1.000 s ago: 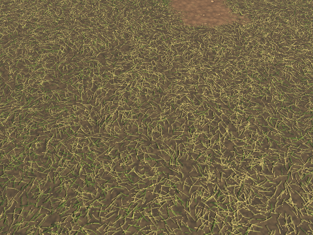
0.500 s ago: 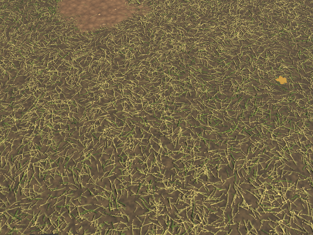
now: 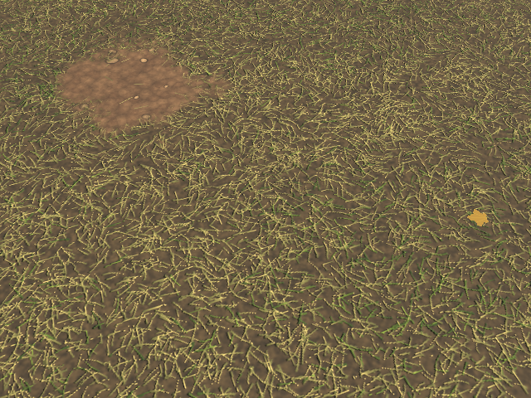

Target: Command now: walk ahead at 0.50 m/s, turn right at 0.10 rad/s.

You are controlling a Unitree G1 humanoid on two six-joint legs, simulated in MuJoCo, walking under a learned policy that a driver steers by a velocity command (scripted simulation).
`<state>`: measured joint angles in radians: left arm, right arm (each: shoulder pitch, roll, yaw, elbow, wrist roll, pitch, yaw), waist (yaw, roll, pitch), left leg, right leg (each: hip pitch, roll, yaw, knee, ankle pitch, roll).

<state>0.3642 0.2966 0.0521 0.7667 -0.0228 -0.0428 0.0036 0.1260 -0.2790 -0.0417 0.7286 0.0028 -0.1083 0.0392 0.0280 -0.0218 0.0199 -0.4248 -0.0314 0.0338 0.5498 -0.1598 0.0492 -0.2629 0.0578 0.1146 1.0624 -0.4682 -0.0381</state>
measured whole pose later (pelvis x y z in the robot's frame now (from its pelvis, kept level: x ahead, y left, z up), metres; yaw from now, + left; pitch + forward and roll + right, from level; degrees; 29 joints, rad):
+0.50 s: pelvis +0.26 -0.04 +0.00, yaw +3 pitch +3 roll +1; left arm 0.02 0.25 0.03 0.65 0.02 -0.09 -0.02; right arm 0.37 -0.30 -0.04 0.86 0.02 -0.04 0.00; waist -0.08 0.01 0.05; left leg -0.22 -0.03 -0.08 0.94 -0.58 -0.02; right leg -0.49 -0.02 -0.03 0.53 -0.10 -0.03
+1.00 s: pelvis +0.34 +0.00 +0.01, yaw +20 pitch +2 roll -2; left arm 0.07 0.32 0.08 0.81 0.00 0.02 0.03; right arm 0.20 -0.30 -0.08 0.67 -0.01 0.03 0.00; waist -0.01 -0.03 0.06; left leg -0.35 0.00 -0.01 0.55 -0.24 0.05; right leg -0.48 -0.03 -0.04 1.02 -0.50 0.05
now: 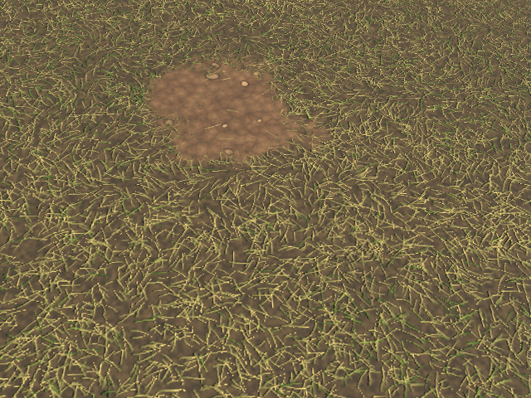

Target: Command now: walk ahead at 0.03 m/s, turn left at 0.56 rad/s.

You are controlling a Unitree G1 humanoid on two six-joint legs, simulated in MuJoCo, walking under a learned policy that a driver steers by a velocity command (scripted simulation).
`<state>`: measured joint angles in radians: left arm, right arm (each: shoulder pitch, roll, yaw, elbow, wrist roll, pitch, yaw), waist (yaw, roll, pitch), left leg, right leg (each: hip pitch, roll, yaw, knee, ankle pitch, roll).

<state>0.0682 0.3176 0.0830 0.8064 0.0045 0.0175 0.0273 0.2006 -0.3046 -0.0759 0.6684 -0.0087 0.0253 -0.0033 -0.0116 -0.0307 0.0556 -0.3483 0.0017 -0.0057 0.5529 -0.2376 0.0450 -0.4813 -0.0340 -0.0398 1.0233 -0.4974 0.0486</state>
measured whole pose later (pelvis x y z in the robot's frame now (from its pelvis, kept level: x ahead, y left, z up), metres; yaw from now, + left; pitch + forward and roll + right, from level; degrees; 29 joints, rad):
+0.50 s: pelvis +0.07 -0.02 +0.01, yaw +17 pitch +2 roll +0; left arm 0.28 0.28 0.07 0.85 0.00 -0.07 0.01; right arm 0.24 -0.33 -0.08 0.63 0.02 0.00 0.00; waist 0.04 0.05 -0.03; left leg -0.60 -0.01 -0.09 1.07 -0.29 0.00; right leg -0.12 0.00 -0.03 0.36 -0.28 -0.01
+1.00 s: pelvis +0.27 +0.15 +0.01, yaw +23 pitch +1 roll +1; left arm 0.25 0.32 0.06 0.84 -0.03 -0.06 -0.01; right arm 0.28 -0.26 -0.06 0.70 -0.01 -0.08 0.03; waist 0.00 -0.04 0.04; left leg -0.18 -0.04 0.09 0.36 -0.19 0.06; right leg -0.59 -0.12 0.05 1.14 -0.24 0.00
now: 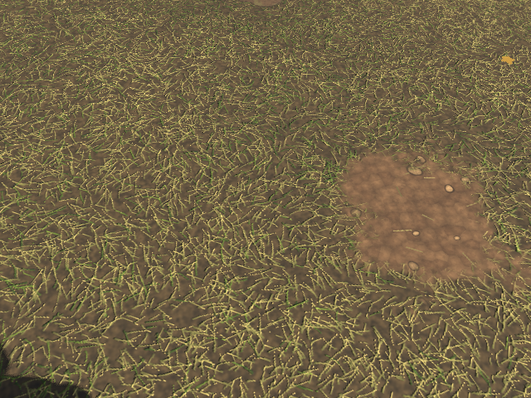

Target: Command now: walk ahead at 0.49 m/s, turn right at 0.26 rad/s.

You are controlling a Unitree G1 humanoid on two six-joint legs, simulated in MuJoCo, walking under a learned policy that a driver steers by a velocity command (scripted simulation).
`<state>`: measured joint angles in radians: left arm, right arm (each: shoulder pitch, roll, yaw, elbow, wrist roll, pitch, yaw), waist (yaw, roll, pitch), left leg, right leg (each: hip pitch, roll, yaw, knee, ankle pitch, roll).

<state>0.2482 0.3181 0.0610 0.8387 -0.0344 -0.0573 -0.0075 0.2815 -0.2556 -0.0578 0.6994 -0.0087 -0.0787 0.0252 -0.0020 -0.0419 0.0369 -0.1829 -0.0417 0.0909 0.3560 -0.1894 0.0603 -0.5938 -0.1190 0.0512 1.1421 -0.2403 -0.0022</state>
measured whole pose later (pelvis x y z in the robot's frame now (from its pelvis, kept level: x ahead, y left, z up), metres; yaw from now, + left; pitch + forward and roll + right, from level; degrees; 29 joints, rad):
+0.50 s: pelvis +0.21 -0.03 -0.01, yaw -16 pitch +3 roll +1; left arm 0.17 0.30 0.07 0.66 0.00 0.00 -0.01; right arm 0.11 -0.30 -0.05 0.68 -0.01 -0.01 -0.04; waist 0.02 0.01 0.08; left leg -0.56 0.02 -0.10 1.10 -0.44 -0.07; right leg -0.43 0.11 0.06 0.46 -0.07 -0.09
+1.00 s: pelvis +0.28 +0.01 +0.00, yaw -35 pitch +2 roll -1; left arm 0.19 0.34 0.10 0.63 -0.02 0.08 0.01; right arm 0.16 -0.25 -0.06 0.68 -0.02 0.01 -0.04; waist -0.01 -0.03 0.05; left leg -0.26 0.05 0.04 0.46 -0.23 0.00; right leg -0.52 0.02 0.06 1.05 -0.40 0.10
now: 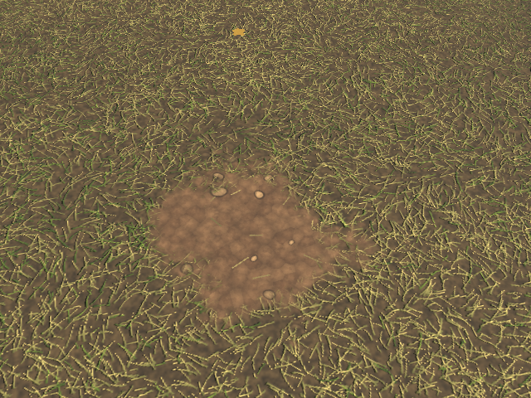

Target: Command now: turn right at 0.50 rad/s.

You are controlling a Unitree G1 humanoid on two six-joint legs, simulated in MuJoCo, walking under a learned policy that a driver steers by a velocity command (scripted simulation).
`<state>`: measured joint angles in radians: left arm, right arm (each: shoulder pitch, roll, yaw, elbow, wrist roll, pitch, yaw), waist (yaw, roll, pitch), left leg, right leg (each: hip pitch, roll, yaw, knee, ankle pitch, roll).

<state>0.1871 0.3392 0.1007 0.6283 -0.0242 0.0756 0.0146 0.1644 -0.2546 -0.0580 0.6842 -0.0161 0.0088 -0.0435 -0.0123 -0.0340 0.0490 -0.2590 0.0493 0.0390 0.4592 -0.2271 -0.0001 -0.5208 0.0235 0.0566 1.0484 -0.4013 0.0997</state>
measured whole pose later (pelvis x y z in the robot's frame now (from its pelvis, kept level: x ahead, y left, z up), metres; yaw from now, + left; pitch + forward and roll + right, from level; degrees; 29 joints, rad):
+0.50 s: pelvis +0.00 -0.03 -0.01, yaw -5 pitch +0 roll -1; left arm 0.12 0.22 0.02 0.71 0.01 0.01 0.01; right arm 0.20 -0.28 -0.05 0.80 -0.01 0.02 -0.02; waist -0.02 0.02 0.03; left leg -0.22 0.06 -0.02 0.52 -0.27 -0.05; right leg -0.24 0.05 0.01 0.51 -0.26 -0.03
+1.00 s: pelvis +0.00 -0.02 +0.00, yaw -5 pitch -2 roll +0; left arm 0.19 0.23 0.05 0.96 0.00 0.02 0.03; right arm 0.20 -0.23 -0.02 0.94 -0.01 -0.01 -0.03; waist 0.00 0.00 0.04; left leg -0.17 0.01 0.00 0.49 -0.28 -0.01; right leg -0.20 0.01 0.03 0.50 -0.26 0.00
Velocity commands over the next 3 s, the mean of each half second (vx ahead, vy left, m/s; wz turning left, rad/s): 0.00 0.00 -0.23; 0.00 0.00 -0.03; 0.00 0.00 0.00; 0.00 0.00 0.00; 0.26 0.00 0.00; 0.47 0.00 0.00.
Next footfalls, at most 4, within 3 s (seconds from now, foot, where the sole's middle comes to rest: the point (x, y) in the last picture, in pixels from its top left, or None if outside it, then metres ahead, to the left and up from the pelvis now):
0.16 right None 0.03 -0.14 -0.78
0.48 left None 0.04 0.11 -0.78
2.74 left None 0.44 0.06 -0.78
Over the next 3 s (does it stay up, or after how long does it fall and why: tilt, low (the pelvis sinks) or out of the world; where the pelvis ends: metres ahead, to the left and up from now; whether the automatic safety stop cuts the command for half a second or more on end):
stays up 0.39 -0.01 0.00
